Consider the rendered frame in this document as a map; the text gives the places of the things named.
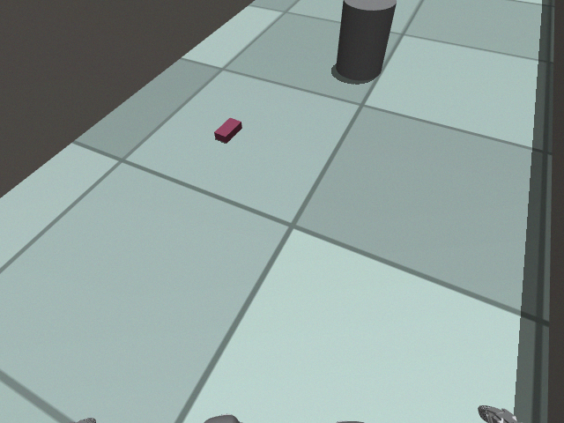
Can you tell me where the right robot hand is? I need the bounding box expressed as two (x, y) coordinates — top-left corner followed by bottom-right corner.
(478, 405), (523, 423)

